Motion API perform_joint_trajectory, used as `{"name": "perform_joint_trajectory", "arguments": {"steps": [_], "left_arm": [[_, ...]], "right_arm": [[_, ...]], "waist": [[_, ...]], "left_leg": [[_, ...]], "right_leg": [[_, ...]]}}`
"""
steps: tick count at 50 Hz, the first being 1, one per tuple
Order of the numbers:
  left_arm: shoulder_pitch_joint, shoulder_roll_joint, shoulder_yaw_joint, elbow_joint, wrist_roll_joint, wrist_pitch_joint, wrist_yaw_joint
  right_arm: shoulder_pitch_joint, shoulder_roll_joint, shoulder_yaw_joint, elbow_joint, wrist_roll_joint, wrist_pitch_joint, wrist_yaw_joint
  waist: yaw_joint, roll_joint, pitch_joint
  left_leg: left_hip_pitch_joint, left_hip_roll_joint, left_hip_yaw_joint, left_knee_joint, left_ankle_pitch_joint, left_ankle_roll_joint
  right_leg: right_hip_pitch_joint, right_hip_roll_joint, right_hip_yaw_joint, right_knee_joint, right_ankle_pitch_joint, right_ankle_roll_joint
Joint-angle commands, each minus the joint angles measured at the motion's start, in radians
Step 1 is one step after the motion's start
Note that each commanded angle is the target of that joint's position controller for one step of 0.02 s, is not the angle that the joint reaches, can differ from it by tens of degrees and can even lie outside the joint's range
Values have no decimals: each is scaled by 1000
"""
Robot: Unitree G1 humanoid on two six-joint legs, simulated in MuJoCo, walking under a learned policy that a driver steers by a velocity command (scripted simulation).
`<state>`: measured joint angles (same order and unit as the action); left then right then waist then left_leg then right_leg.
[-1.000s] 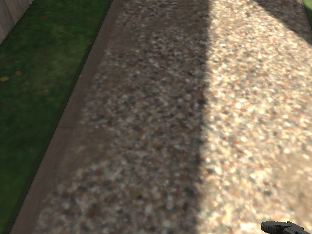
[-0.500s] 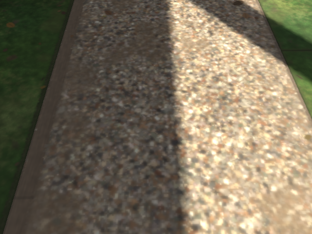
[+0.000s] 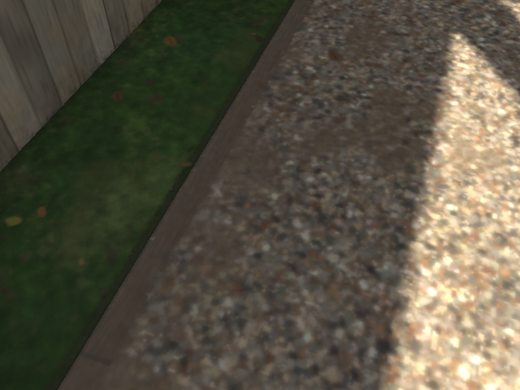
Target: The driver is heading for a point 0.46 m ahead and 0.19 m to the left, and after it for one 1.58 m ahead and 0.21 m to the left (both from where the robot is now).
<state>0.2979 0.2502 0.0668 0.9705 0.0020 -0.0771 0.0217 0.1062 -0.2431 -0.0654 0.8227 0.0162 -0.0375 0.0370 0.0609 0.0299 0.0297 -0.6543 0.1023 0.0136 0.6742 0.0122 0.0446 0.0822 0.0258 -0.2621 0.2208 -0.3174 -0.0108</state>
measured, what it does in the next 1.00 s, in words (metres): walks ahead, turning left: left foot, then right foot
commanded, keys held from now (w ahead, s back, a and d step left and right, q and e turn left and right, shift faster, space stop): q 1.00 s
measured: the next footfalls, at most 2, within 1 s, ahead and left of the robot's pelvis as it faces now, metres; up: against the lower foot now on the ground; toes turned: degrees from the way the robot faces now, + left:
left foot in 0.08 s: +0.23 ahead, +0.11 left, +0.00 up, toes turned +6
right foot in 0.62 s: +0.31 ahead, -0.09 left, +0.00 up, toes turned +28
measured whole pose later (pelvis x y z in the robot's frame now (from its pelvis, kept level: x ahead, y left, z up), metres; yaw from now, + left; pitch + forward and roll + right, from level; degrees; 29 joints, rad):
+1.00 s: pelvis +0.19 +0.02 +0.00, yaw +36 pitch +2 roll +0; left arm 0.14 0.30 0.08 0.74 -0.01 0.01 0.03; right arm 0.17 -0.30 -0.09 0.60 0.02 0.08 0.01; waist 0.02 -0.01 0.06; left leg -0.36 0.02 0.02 0.68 -0.32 -0.04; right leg -0.25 -0.11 -0.11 0.49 -0.26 0.04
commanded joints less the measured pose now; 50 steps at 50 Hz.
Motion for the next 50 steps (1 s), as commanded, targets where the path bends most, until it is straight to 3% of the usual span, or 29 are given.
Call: {"name": "perform_joint_trajectory", "arguments": {"steps": [1, 3, 4, 5, 6, 7, 8, 9, 10, 11, 13, 15, 19, 23, 27, 29, 30, 31, 32, 33, 34, 35, 36, 38, 41, 44, 48, 50], "left_arm": [[-21, 198, 42, -56, -15, 23, 19], [-61, 220, 49, -78, -24, 40, 29], [-82, 214, 45, -91, -29, 38, 27], [-31, 118, 17, -118, 17, 26, 18], [91, 58, -10, -147, 22, 1, -1], [-1, 154, 12, -144, -9, -15, -13], [-84, 158, 14, -177, -34, -18, -12], [-98, 148, 16, -164, -21, -9, 2], [-98, 162, 25, -162, -5, 8, 15], [-87, 169, 30, -166, -1, 26, 18], [-64, 143, 28, -172, 7, 45, 24], [-79, 130, 25, -184, 12, 52, 32], [-157, 132, 24, -216, 8, 65, 37], [-216, 133, 22, -243, 2, 56, 30], [-212, 142, 23, -254, -5, 30, 13], [-158, 146, 28, -243, -8, 19, 2], [-118, 161, 35, -232, -6, 16, -3], [-101, 224, 50, -236, 10, 20, 0], [-130, 300, 63, -240, 37, 37, 6], [-123, 238, 54, -257, 41, 38, 6], [-154, 189, 41, -278, 31, 41, 10], [-188, 163, 35, -285, 19, 45, 13], [-198, 151, 31, -289, 6, 50, 16], [-190, 159, 30, -290, 7, 62, 21], [-149, 184, 42, -287, 13, 78, 29], [-162, 221, 56, -294, 6, 84, 23], [-167, 242, 66, -291, -16, 79, 5], [-181, 235, 65, -286, -35, 77, 3]], "right_arm": [[-62, -70, -17, -111, -6, -14, 24], [115, -138, -50, -82, 1, -14, 28], [239, -194, -79, -54, -2, -15, 13], [269, -286, -96, -49, -10, -9, -15], [205, -350, -96, -108, -38, -13, -15], [222, -279, -80, -128, -33, -7, -7], [154, -231, -67, -138, -20, -10, -6], [92, -196, -59, -141, -1, -11, -8], [54, -168, -51, -150, 1, -6, -15], [41, -166, -49, -157, -13, -2, -19], [39, -188, -55, -165, -26, -2, -24], [53, -207, -61, -168, -20, 1, -36], [52, -212, -60, -186, -6, 31, -63], [50, -213, -59, -199, -12, 51, -75], [58, -209, -57, -213, -11, 63, -73], [35, -203, -52, -227, 0, 71, -74], [27, -192, -48, -236, 6, 76, -77], [69, -144, -34, -242, -1, 78, -77], [119, -126, -33, -268, 4, 71, -74], [117, -227, -59, -259, -15, 58, -66], [126, -264, -75, -239, -6, 59, -62], [134, -246, -77, -216, 0, 71, -65], [131, -223, -72, -213, -1, 83, -68], [107, -170, -56, -231, 9, 95, -61], [32, -141, -43, -279, 11, 93, -55], [18, -131, -36, -301, 4, 92, -41], [40, -155, -49, -308, 6, 101, -24], [104, -151, -58, -287, 5, 102, -18]], "waist": [[-37, -102, 28], [-134, -127, -79], [-206, -86, -142], [-157, 127, -227], [-61, 237, -426], [-146, 44, -491], [-130, 19, -350], [-91, -63, -220], [-65, -42, -167], [-41, -14, -149], [-23, 15, -153], [-25, 29, -175], [-52, 61, -180], [-76, 106, -139], [-82, 131, -148], [-44, 132, -153], [-22, 117, -151], [-47, -17, -181], [-112, -316, -135], [-77, -292, -150], [-80, -202, -142], [-89, -154, -118], [-84, -147, -103], [-71, -166, -78], [-27, -216, -90], [-19, -231, -113], [-28, -238, -105], [-71, -212, -107]], "left_leg": [[46, -71, 88, -39, -86, 30], [265, -143, 110, -81, -113, 72], [465, -161, 77, -194, 34, 107], [744, 32, -182, -144, 452, 169], [1018, 299, -698, -174, 645, 432], [980, 264, -636, -237, 552, 398], [852, 214, -495, -259, 449, 345], [690, 154, -399, -289, 365, 289], [563, 126, -354, -315, 318, 266], [465, 102, -335, -340, 291, 255], [388, 73, -302, -351, 335, 256], [395, 59, -292, -338, 356, 247], [411, 31, -344, -337, 55, 201], [403, 12, -418, -337, -155, 177], [455, 21, -496, -266, 4, 175], [460, -2, -516, -216, 85, 147], [419, -39, -499, -179, 32, 110], [314, -113, -411, -34, -227, 56], [85, -291, -201, 151, -623, -8], [29, -225, -180, 394, -682, -59], [27, -194, -179, 489, -608, -78], [22, -180, -162, 527, -547, -98], [1, -170, -152, 561, -499, -113], [13, -157, -96, 534, -438, -133], [19, -117, -51, 376, -409, -147], [144, -84, -12, 217, -402, -132], [259, -89, 36, 26, -365, -87], [387, -117, 68, -175, -226, -35]], "right_leg": [[4, -301, 37, 114, 954, -104], [-18, -279, 34, 363, 1084, -68], [-109, -229, 22, 579, 936, -19], [-385, -136, 33, 896, 191, 41], [-692, 52, 212, 1242, -418, 92], [-717, -3, 372, 1269, -363, 67], [-760, -39, 358, 1211, -270, 45], [-758, -81, 342, 1123, -198, 49], [-716, -104, 343, 1058, -153, 52], [-645, -110, 347, 1024, -127, 52], [-599, -91, 334, 959, -92, 66], [-618, -75, 338, 882, -52, 84], [-657, -60, 364, 735, 38, 108], [-634, -32, 382, 586, 61, 108], [-555, -2, 383, 451, 3, 89], [-448, 3, 367, 278, 72, 64], [-345, -29, 366, 153, 200, 45], [-209, -209, 497, 127, 318, -20], [-148, -400, 730, 111, 602, -188], [-167, -478, 800, 114, 670, -283], [-178, -425, 685, 140, 654, -256], [-186, -347, 578, 157, 603, -201], [-183, -312, 521, 161, 570, -175], [-207, -268, 425, 137, 563, -173], [-140, -287, 384, 121, 537, -197], [-167, -314, 338, 118, 521, -200], [-189, -342, 313, 146, 453, -180], [-232, -325, 269, 227, 390, -125]]}}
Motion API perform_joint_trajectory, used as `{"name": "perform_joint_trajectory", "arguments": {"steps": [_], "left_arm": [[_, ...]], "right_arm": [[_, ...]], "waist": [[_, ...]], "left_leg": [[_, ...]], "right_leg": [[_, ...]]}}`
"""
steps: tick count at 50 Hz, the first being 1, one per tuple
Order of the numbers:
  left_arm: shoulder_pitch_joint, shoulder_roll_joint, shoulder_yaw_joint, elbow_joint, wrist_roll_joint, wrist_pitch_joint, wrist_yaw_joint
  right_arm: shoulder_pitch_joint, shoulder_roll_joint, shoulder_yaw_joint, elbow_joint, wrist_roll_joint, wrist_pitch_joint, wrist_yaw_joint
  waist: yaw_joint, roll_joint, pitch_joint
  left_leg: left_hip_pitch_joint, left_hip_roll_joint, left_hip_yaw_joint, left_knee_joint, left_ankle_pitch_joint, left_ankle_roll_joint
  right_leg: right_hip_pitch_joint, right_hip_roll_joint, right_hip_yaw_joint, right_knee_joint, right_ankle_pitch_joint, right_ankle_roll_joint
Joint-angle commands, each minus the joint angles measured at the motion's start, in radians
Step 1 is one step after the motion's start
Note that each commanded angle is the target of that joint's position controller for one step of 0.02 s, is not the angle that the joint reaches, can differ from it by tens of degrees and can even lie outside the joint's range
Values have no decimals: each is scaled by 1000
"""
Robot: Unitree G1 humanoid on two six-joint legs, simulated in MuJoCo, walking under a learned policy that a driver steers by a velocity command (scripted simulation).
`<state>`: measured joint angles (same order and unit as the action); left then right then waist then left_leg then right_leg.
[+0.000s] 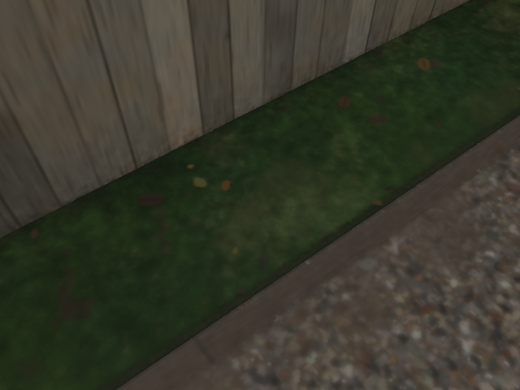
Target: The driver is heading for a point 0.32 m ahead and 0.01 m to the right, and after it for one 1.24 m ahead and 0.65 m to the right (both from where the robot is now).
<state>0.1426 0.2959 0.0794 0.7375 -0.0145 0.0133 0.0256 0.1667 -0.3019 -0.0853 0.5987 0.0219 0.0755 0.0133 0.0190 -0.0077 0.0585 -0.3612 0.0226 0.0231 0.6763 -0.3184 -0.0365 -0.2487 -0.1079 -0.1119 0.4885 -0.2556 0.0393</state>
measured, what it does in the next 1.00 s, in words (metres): walks ahead: left foot, then right foot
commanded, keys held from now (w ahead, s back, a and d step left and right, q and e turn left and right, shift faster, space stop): q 0.16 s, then no key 0.30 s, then w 0.30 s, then w+e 0.12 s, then e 0.12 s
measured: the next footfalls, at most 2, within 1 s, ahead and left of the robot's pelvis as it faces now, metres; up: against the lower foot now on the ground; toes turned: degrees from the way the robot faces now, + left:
left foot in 0.02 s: +0.04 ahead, +0.12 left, +0.00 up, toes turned +3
right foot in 0.46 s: +0.07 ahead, -0.11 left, +0.00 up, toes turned +12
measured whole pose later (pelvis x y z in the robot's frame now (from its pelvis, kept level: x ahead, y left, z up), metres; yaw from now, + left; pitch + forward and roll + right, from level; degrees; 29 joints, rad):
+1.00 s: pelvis +0.12 +0.07 +0.01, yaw +7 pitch +1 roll +0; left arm 0.22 0.30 0.07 0.71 -0.02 -0.05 -0.02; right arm 0.38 -0.24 -0.05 0.78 -0.01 -0.08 -0.01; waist -0.05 -0.05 0.01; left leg -0.03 -0.02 0.08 0.29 -0.28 0.04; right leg -0.64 -0.04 0.06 0.99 -0.18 0.00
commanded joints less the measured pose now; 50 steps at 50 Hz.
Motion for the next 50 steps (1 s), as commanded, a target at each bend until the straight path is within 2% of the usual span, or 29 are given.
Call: {"name": "perform_joint_trajectory", "arguments": {"steps": [1, 2, 3, 4, 5, 6, 7, 10, 13, 20, 22, 23, 24, 25, 26, 27, 29, 31, 33, 36, 38, 39, 40, 41, 42, 44, 45, 47, 50], "left_arm": [[25, 153, 43, -31, -15, -16, -5], [48, 93, 26, -43, 24, -17, -12], [-37, 75, 14, -112, 44, -21, -4], [-93, 125, 30, -115, 30, -22, 2], [-91, 137, 35, -111, 14, -20, 4], [-64, 136, 40, -88, 16, -16, 11], [-52, 146, 44, -83, 24, -12, 17], [-1, 121, 39, -65, 19, -12, 7], [-26, 88, 22, -72, 16, -10, 2], [-28, 88, 13, -89, 7, -18, -17], [22, 62, 5, -74, 14, -29, -25], [33, 75, 3, -76, 31, -35, -26], [66, 130, 9, -83, 45, -37, -22], [42, 139, 8, -58, 43, -36, -24], [29, 120, 8, -71, 27, -36, -26], [51, 140, 14, -65, 25, -36, -22], [100, 172, 20, -53, 19, -41, -7], [146, 167, 20, -42, 7, -50, 0], [135, 160, 20, -46, -6, -49, -1], [98, 166, 22, -56, -18, -37, -14], [103, 119, 6, -58, -12, -40, -23], [74, 51, -18, -74, -3, -49, -31], [60, -8, -37, -125, 2, -68, -33], [22, 75, -15, -143, -28, -83, -23], [32, 115, 0, -132, -44, -90, -24], [49, 101, 2, -104, -30, -93, -32], [45, 97, 5, -97, -20, -90, -37], [72, 65, 1, -86, -8, -82, -48], [9, 25, -16, -121, 1, -70, -56]], "right_arm": [[85, -116, -50, -49, -3, -13, -2], [120, -219, -77, -58, -3, -19, -18], [114, -295, -82, -82, -36, -36, -16], [129, -235, -68, -77, -51, -60, -8], [87, -209, -54, -66, -45, -74, -10], [32, -187, -49, -67, -27, -76, -16], [-7, -165, -39, -71, -11, -73, -22], [-27, -143, -24, -74, -23, -65, -37], [-12, -136, -19, -57, -24, -64, -43], [-25, -130, -4, -29, -29, -56, -24], [-50, -98, 12, -19, -19, -57, -22], [-17, -72, 21, -6, -24, -63, -23], [30, -42, 31, 3, -45, -70, -22], [71, -25, 31, 7, -42, -76, -20], [12, -71, 24, 4, -44, -78, -23], [-49, -99, 10, -7, -30, -81, -24], [-84, -98, 3, -19, -15, -89, -22], [-76, -74, 5, -15, -2, -107, -9], [-72, -37, 15, -4, 0, -127, 6], [5, -24, 12, 41, -4, -143, 22], [128, -46, -1, 87, -1, -138, 18], [226, -88, -13, 100, 0, -140, 6], [300, -219, -42, 98, -13, -139, -2], [328, -215, -45, 111, -27, -151, 2], [290, -147, -22, 111, -23, -165, 0], [217, -95, -4, 106, -27, -179, -3], [187, -80, 2, 104, -32, -178, -7], [154, -77, 4, 99, -41, -175, -16], [101, -101, 1, 100, -36, -161, -38]], "waist": [[-38, -107, -146], [-24, 151, -159], [-43, 341, -165], [-96, 212, -205], [-62, 182, -167], [-34, 133, -146], [-20, 138, -133], [1, 147, -170], [-20, 146, -165], [-43, 157, -119], [5, 131, -118], [1, 94, -133], [-27, -29, -176], [-87, -177, -172], [-38, -194, -125], [-3, -208, -58], [24, -226, 33], [32, -183, 33], [29, -157, 16], [-20, -144, -35], [-72, -110, -84], [-118, -15, -103], [-130, 255, -131], [-154, 230, -77], [-126, 161, 4], [-86, 121, 30], [-71, 109, 44], [-45, 111, 8], [-41, 97, 10]], "left_leg": [[221, -43, 21, -267, 215, 80], [393, 160, -269, -316, 527, 157], [383, 368, -563, -311, 704, 371], [350, 350, -528, -331, 624, 403], [310, 290, -437, -331, 553, 348], [283, 231, -377, -327, 473, 291], [258, 207, -353, -327, 466, 265], [221, 169, -304, -327, 506, 266], [237, 161, -304, -319, 451, 262], [153, 167, -382, -296, 322, 271], [116, 130, -368, -263, 308, 227], [81, 96, -356, -251, 246, 175], [31, 15, -279, -159, 49, 113], [32, -69, -148, -139, -92, 67], [36, -78, -94, -79, -111, 39], [-26, -91, -47, -4, -121, 35], [-132, -52, -47, 111, -156, 39], [-225, -15, -62, 165, -208, 56], [-165, -12, -32, 52, -173, 71], [121, -66, 49, -186, 56, 74], [345, -63, 32, -235, 107, 79], [482, 64, -140, -304, 24, 115], [594, 295, -510, -417, -138, 232], [513, 390, -696, -482, -288, 344], [496, 361, -622, -487, -343, 324], [467, 281, -422, -501, -146, 249], [434, 254, -320, -501, 80, 220], [380, 213, -146, -475, 508, 194], [267, 162, 28, -473, 674, 176]], "right_leg": [[18, -156, 65, 54, 235, -113], [-207, -52, -37, 326, -76, -13], [-439, 87, 32, 558, -431, 38], [-441, 72, 152, 692, -421, 32], [-439, 59, 173, 716, -338, 16], [-434, 48, 180, 687, -255, 13], [-424, 48, 183, 660, -199, 19], [-338, 80, 159, 647, -103, 39], [-301, 75, 157, 479, -82, 48], [-109, 84, 139, 188, -119, 20], [26, 93, 121, -53, 61, -4], [119, 53, 167, -112, 198, -23], [202, -70, 274, -111, 328, -67], [122, -117, 339, -122, 99, -161], [49, -117, 398, -201, -234, -201], [31, -132, 450, -263, -428, -208], [24, -198, 543, -322, -465, -241], [113, -207, 539, -318, -383, -248], [123, -160, 451, -310, -284, -229], [8, -87, 312, -250, -144, -212], [-111, -60, 270, -146, -136, -174], [-242, 3, 213, 45, -142, -117], [-470, 112, 92, 373, -234, -49], [-592, 100, 182, 582, -332, -51], [-666, 62, 243, 661, -245, -75], [-673, 36, 260, 653, -74, -94], [-636, 30, 265, 624, -20, -86], [-543, 51, 222, 591, 47, -52], [-417, 61, 127, 381, 183, -7]]}}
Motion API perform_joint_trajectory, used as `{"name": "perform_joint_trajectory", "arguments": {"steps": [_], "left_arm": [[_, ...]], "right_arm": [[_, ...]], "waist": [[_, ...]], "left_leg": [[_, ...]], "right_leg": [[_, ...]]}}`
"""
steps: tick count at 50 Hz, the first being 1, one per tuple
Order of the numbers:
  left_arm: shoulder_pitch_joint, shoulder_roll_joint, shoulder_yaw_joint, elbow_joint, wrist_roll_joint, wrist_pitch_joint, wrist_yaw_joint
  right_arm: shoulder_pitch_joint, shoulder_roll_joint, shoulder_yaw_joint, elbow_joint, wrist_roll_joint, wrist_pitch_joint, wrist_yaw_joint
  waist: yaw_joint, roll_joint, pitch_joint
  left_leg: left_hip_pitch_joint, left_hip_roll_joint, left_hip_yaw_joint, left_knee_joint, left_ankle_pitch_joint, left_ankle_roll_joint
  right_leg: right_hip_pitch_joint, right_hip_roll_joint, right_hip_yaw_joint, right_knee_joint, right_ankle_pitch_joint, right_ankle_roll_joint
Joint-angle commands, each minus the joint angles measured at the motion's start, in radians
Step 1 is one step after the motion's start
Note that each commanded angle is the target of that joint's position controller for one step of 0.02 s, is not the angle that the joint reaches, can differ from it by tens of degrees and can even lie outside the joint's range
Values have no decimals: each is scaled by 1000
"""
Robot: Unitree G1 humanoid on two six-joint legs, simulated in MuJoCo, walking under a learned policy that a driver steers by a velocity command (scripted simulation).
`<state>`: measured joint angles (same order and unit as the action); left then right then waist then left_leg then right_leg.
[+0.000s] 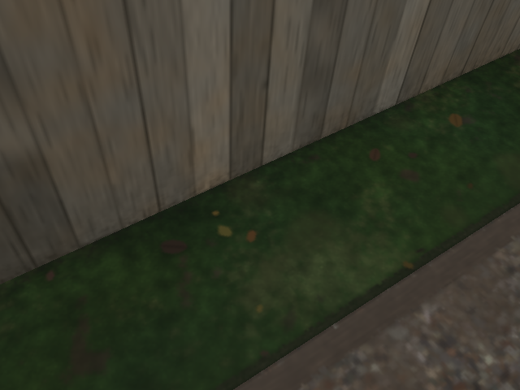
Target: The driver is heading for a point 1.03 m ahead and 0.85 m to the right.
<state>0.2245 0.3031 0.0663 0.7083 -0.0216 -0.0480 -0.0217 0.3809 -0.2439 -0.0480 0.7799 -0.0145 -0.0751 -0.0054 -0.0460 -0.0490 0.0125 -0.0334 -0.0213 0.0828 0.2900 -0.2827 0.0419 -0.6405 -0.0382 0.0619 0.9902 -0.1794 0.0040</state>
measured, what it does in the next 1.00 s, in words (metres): walks ahead, turning right: right foot, then left foot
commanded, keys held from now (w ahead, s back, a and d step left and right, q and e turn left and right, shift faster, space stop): e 1.00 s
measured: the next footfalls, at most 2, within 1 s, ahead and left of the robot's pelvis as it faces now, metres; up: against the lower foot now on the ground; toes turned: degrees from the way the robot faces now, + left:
right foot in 0.20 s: +0.25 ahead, -0.11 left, +0.00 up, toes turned -6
left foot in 0.64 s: +0.29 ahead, +0.11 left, +0.00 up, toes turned -27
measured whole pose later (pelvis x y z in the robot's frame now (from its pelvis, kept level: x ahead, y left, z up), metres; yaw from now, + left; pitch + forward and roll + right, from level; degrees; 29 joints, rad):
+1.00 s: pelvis +0.17 +0.01 -0.01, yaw -34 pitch +1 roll +0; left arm 0.16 0.30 0.07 0.59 -0.02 0.08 -0.01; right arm 0.16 -0.28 -0.06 0.68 0.01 0.02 -0.03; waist -0.02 0.00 0.05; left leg -0.26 0.09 0.10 0.50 -0.25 -0.03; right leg -0.38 -0.02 -0.02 0.74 -0.38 0.06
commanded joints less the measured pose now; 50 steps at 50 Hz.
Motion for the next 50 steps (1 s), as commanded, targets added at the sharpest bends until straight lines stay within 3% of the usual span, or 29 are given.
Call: {"name": "perform_joint_trajectory", "arguments": {"steps": [1, 3, 5, 7, 9, 10, 11, 12, 13, 14, 15, 16, 18, 21, 25, 29, 31, 32, 33, 34, 35, 36, 37, 38, 40, 43, 45, 48, 50], "left_arm": [[-114, -1, -11, -108, 11, -8, -14], [-169, -4, -14, -137, 13, -7, -32], [-155, 30, 0, -150, 10, -4, -48], [-83, 75, 21, -143, 15, -1, -56], [93, 143, 58, -106, 17, 0, -39], [144, 210, 71, -113, 17, 7, -12], [83, 287, 65, -155, 48, 3, -3], [76, 217, 60, -172, 35, 12, -5], [4, 178, 48, -178, 22, 14, -4], [-37, 140, 38, -175, 4, 21, 1], [-72, 125, 31, -182, 1, 28, 6], [-95, 131, 32, -187, 14, 33, 9], [-112, 146, 40, -186, 30, 36, 15], [-90, 168, 50, -176, 24, 47, 34], [-101, 172, 53, -184, 17, 72, 49], [-77, 165, 53, -183, 14, 86, 45], [-85, 150, 47, -183, 1, 94, 48], [-50, 112, 35, -181, 0, 94, 48], [-56, 82, 30, -218, -2, 86, 44], [-44, 163, 54, -205, 15, 71, 42], [-21, 201, 72, -178, 8, 72, 38], [6, 187, 73, -149, 3, 83, 41], [18, 164, 69, -137, 5, 95, 45], [17, 132, 59, -136, 3, 103, 43], [-35, 98, 45, -160, -5, 107, 39], [-102, 72, 30, -196, -4, 103, 29], [-113, 62, 23, -209, 0, 102, 19], [-93, 87, 33, -209, -2, 108, 9], [-48, 86, 40, -196, -2, 112, 2]], "right_arm": [[-110, -168, -37, -74, 4, -4, -27], [-64, -194, -43, -47, 13, 8, -37], [-69, -217, -50, -40, 23, 18, -43], [-105, -233, -58, -51, 35, 30, -51], [-127, -216, -54, -69, 38, 37, -52], [-76, -151, -32, -93, 6, 29, -42], [63, -72, 0, -109, -27, 18, -19], [15, -191, -21, -91, 0, 14, -1], [-84, -216, -29, -121, 29, 19, 2], [-124, -200, -27, -126, 19, 28, -9], [-141, -198, -29, -127, 9, 43, -21], [-130, -198, -31, -127, 6, 56, -24], [-100, -158, -22, -118, -3, 64, -30], [-130, -138, -13, -123, -5, 67, -41], [-196, -139, -15, -142, 7, 67, -35], [-210, -148, -24, -151, 18, 42, -20], [-155, -155, -36, -135, 20, 32, -14], [-127, -214, -53, -135, 6, 33, -18], [-153, -309, -76, -129, -26, 47, -21], [-182, -254, -67, -155, -45, 46, -19], [-225, -202, -50, -176, -36, 46, -25], [-262, -173, -43, -183, -19, 49, -29], [-276, -156, -38, -186, -1, 51, -34], [-272, -149, -33, -185, 5, 56, -38], [-243, -157, -37, -179, -3, 69, -43], [-203, -191, -53, -166, -4, 83, -47], [-212, -220, -65, -165, 3, 86, -41], [-219, -239, -75, -157, 19, 84, -28], [-239, -242, -78, -151, 38, 81, -24]], "waist": [[9, 140, 60], [-15, 144, 43], [6, 154, 13], [56, 159, -35], [153, 106, -132], [147, -70, -218], [32, -227, -374], [112, -86, -473], [101, -38, -309], [74, 52, -194], [50, 56, -128], [23, 32, -98], [4, -13, -99], [24, -31, -147], [49, -77, -134], [65, -114, -136], [25, -111, -130], [33, -22, -147], [79, 306, -82], [55, 324, -91], [69, 237, -90], [84, 186, -76], [80, 176, -66], [73, 176, -55], [43, 199, -44], [1, 234, -73], [-4, 249, -86], [3, 264, -93], [37, 251, -92]], "left_leg": [[-88, 192, 5, -80, 649, 90], [-66, 209, 22, -46, 683, 85], [-13, 240, 24, 20, 761, 79], [19, 254, 32, 150, 919, 64], [-47, 192, 62, 458, 855, 14], [-272, 105, 66, 773, 307, -40], [-566, -79, -76, 1118, -465, -96], [-590, -35, -231, 1191, -381, -95], [-647, -2, -208, 1153, -284, -84], [-655, 37, -194, 1071, -213, -86], [-618, 59, -192, 995, -169, -91], [-544, 65, -188, 938, -144, -93], [-469, 47, -157, 829, -123, -110], [-455, 32, -166, 695, -80, -135], [-425, 17, -183, 551, -13, -136], [-364, -8, -183, 372, -41, -109], [-231, 0, -167, 139, 69, -73], [-115, 147, -273, 67, 92, -18], [-91, 342, -518, 14, 213, 127], [-129, 434, -612, 1, 312, 222], [-145, 401, -524, 27, 349, 207], [-149, 332, -418, 50, 358, 161], [-128, 296, -355, 65, 371, 138], [-127, 277, -304, 67, 409, 136], [-98, 250, -231, 56, 415, 144], [-21, 283, -203, 66, 431, 165], [-44, 304, -175, 68, 444, 169], [-62, 329, -157, 87, 447, 164], [-81, 328, -131, 140, 429, 131]], "right_leg": [[24, -3, -78, -209, 162, 30], [79, 16, -112, -312, 210, 21], [113, 30, -115, -355, 180, -10], [188, 67, -137, -375, 107, -53], [438, 116, -131, -497, 203, -115], [692, -57, 100, -487, 558, -190], [930, -342, 598, -476, 850, -432], [896, -329, 617, -581, 537, -455], [765, -274, 504, -622, 346, -396], [621, -214, 418, -652, 213, -332], [489, -174, 363, -674, 167, -300], [376, -139, 325, -695, 154, -284], [283, -98, 269, -696, 237, -277], [299, -84, 273, -673, 210, -269], [278, -59, 335, -679, -77, -230], [348, -66, 423, -628, -48, -209], [331, -28, 426, -565, -28, -163], [247, 29, 363, -454, -164, -108], [29, 191, 128, -261, -358, -42], [-2, 161, 92, 0, -433, 6], [8, 133, 97, 124, -375, 26], [13, 122, 77, 181, -323, 48], [-11, 114, 65, 238, -272, 67], [-17, 105, 48, 261, -248, 81], [-21, 86, -9, 188, -206, 98], [19, 44, -38, 21, -221, 106], [111, 26, -69, -90, -243, 92], [210, 33, -111, -233, -226, 60], [300, 47, -135, -406, -123, 18]]}}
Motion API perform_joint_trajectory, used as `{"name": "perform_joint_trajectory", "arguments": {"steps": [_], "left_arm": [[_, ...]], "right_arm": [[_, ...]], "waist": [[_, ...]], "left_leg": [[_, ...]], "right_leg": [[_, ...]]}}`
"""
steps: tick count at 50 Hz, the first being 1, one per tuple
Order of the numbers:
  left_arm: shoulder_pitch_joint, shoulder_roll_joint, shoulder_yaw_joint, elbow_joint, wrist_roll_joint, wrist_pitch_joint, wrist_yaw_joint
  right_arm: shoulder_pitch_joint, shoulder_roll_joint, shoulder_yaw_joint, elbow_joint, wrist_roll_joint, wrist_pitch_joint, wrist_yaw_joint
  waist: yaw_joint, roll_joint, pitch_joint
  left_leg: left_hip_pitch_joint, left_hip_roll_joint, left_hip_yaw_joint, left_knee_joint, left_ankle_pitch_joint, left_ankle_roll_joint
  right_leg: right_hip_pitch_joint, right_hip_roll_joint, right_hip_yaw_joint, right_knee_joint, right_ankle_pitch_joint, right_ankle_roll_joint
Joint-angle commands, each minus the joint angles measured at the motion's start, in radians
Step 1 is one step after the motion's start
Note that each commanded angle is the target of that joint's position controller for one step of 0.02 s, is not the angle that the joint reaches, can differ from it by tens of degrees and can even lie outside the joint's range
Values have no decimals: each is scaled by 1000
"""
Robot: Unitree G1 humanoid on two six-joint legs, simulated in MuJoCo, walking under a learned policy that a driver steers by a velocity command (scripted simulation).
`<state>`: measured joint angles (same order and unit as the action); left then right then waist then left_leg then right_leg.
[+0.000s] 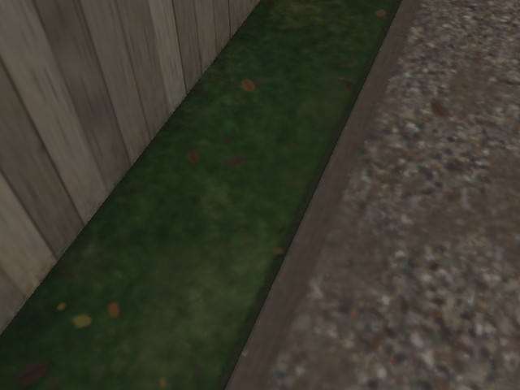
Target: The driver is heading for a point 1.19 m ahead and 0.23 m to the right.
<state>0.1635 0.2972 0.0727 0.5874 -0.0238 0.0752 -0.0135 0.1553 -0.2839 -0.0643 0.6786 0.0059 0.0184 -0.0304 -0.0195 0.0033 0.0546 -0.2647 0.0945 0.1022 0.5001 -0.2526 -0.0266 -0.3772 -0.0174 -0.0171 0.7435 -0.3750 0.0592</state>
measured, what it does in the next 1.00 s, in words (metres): steps on the spot, turning right: right foot, then left foot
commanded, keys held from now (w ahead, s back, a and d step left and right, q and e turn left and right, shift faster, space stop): e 0.42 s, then no key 0.58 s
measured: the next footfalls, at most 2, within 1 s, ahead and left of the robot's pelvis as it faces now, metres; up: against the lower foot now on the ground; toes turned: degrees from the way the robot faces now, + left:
right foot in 0.04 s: +0.04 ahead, -0.12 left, +0.00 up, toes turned -3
left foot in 0.52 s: +0.09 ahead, +0.09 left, +0.00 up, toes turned -22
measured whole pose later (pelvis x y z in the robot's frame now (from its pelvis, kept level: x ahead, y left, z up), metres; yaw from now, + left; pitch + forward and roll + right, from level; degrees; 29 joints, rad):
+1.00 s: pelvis -0.01 -0.02 +0.00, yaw -21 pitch -1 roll +0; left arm 0.21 0.23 0.03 0.72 0.02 0.02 0.01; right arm 0.20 -0.25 -0.03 0.76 -0.02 -0.01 -0.01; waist -0.02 0.02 0.04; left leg -0.22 0.02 -0.03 0.50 -0.25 -0.04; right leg -0.18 0.02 0.07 0.52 -0.31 0.00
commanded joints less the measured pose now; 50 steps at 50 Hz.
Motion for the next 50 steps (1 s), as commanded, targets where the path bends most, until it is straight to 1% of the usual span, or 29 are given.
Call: {"name": "perform_joint_trajectory", "arguments": {"steps": [1, 2, 3, 4, 5, 6, 7, 8, 11, 14, 21, 24, 25, 26, 27, 28, 29, 31, 34, 36, 38, 40, 41, 42, 43, 44, 45, 47, 50], "left_arm": [[56, 96, 40, -57, 1, -12, -4], [94, 134, 55, -49, 2, -14, 5], [126, 261, 83, -69, 7, -20, 23], [120, 277, 78, -86, 47, -43, 13], [106, 232, 65, -78, 54, -62, 8], [59, 201, 55, -66, 40, -72, 13], [16, 176, 48, -69, 20, -70, 20], [-16, 166, 40, -71, 8, -65, 27], [-18, 159, 34, -68, 18, -56, 41], [-1, 175, 40, -58, 14, -51, 49], [-23, 197, 49, -58, 11, -38, 35], [-59, 171, 38, -57, 0, -31, 38], [-40, 147, 30, -51, 0, -31, 41], [14, 96, 13, -45, 19, -35, 41], [21, 111, 21, -60, 11, -43, 43], [22, 187, 44, -42, 28, -50, 49], [21, 215, 59, -26, 17, -49, 47], [39, 165, 53, 8, 17, -34, 52], [22, 77, 23, 13, 12, -30, 46], [-14, 38, 3, 5, 17, -35, 40], [-17, 53, 5, 13, 9, -39, 36], [41, 57, 8, 48, 12, -42, 32], [43, 83, 9, 47, 23, -44, 33], [58, 140, 17, 36, 32, -44, 41], [28, 152, 19, 62, 40, -44, 39], [-4, 85, 5, 41, 39, -50, 29], [-1, 57, -4, 50, 47, -55, 27], [6, 73, -3, 62, 43, -68, 28], [31, 57, -12, 81, 39, -78, 33]], "right_arm": [[-8, -186, -59, -40, 26, -15, 1], [50, -148, -50, -17, 17, -20, 6], [49, -69, -23, -55, -42, -22, 12], [-64, -100, -29, -99, -36, -27, 1], [-100, -141, -41, -98, -15, -25, -5], [-93, -148, -46, -89, -8, -21, -9], [-75, -145, -50, -69, -15, -18, -17], [-59, -149, -53, -66, -22, -16, -20], [-24, -117, -45, -51, -12, -19, -9], [-60, -93, -34, -60, -10, -21, -6], [-68, -107, -38, -73, 3, -41, 17], [3, -98, -39, -52, 2, -54, 31], [16, -109, -41, -49, -8, -57, 31], [15, -163, -47, -66, -29, -55, 26], [-14, -210, -53, -59, -54, -48, 28], [-27, -157, -42, -75, -47, -54, 27], [-43, -141, -36, -77, -34, -55, 22], [-77, -118, -27, -74, -9, -54, 17], [-66, -85, -11, -58, -12, -43, 14], [-51, -98, -14, -50, -12, -32, 14], [-8, -128, -21, -36, -7, -20, 15], [-2, -118, -13, -26, 8, -17, 18], [41, -106, -7, -12, 6, -28, 21], [55, -88, 2, -13, -17, -44, 28], [78, -44, 13, -15, -28, -55, 31], [21, -74, 12, -11, -40, -56, 30], [-8, -82, 8, -8, -34, -55, 30], [-6, -77, 8, -1, -26, -44, 21], [19, -70, 8, 19, -20, -39, 14]], "waist": [[32, 175, -140], [37, 71, -154], [14, -266, -171], [79, -295, -196], [92, -187, -177], [59, -155, -138], [40, -114, -129], [23, -124, -122], [9, -131, -159], [29, -132, -150], [43, -167, -131], [3, -162, -159], [0, -134, -163], [32, 31, -189], [69, 258, -112], [37, 214, -111], [39, 162, -95], [47, 118, -74], [36, 145, -91], [10, 184, -111], [-13, 198, -121], [23, 171, -112], [15, 135, -118], [-1, 30, -151], [-55, -155, -155], [-10, -118, -129], [0, -93, -103], [5, -83, -57], [4, -79, -37]], "left_leg": [[109, 190, -115, -12, 351, 159], [-4, 144, -44, 111, 220, 84], [-308, 20, 50, 440, -292, -27], [-431, -81, -96, 634, -456, -57], [-440, -60, -156, 715, -400, -52], [-444, -47, -170, 707, -309, -41], [-440, -39, -177, 677, -239, -43], [-415, -45, -176, 663, -186, -52], [-343, -82, -162, 610, -104, -68], [-313, -98, -173, 439, -86, -74], [-154, -140, -194, 190, -132, -46], [-9, -130, -167, -46, 15, -15], [82, -87, -187, -133, 139, 8], [183, 91, -353, -169, 276, 72], [135, 233, -550, -195, 415, 240], [88, 294, -599, -206, 396, 329], [83, 253, -537, -197, 359, 315], [98, 168, -425, -172, 308, 248], [122, 96, -309, -154, 380, 230], [136, 80, -284, -138, 389, 225], [151, 94, -310, -119, 388, 235], [112, 80, -302, -95, 372, 203], [62, 70, -300, -96, 329, 154], [0, 31, -249, -43, 242, 91], [38, -48, -154, -65, 55, 30], [77, -56, -143, -46, 45, -9], [75, -60, -140, -43, 61, -17], [64, -60, -141, -35, 97, -11], [67, -55, -146, -40, 109, -9]], "right_leg": [[130, 49, -67, -277, 164, -69], [280, 22, 15, -356, 317, -107], [471, -259, 392, -351, 734, -219], [378, -389, 557, -368, 802, -422], [354, -337, 483, -388, 704, -413], [325, -275, 406, -385, 630, -354], [313, -228, 366, -381, 574, -307], [284, -205, 344, -380, 597, -293], [262, -166, 320, -379, 602, -293], [266, -153, 358, -373, 498, -290], [201, -141, 519, -350, 400, -289], [197, -107, 516, -285, 446, -243], [150, -73, 492, -255, 359, -198], [61, 9, 391, -109, 121, -134], [-94, 155, 219, 19, -195, -74], [-101, 110, 215, 236, -283, -22], [-121, 104, 214, 346, -236, -5], [-145, 96, 221, 398, -141, 26], [-76, 71, 151, 238, -89, 49], [13, 32, 85, 43, -97, 51], [76, 36, 51, -113, -55, 44], [204, 46, 29, -385, 172, 10], [292, 15, 81, -426, 276, -19], [381, -85, 181, -382, 488, -56], [279, -109, 200, -325, 398, -121], [219, -89, 200, -345, 275, -140], [193, -76, 196, -356, 208, -126], [160, -57, 187, -359, 195, -103], [142, -48, 180, -353, 206, -96]]}}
